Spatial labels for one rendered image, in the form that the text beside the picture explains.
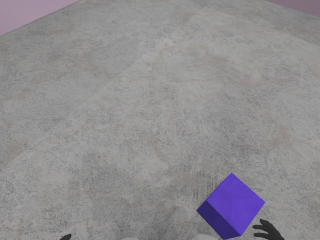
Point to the carton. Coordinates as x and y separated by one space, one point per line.
230 208

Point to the robot right hand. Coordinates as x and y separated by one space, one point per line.
273 233

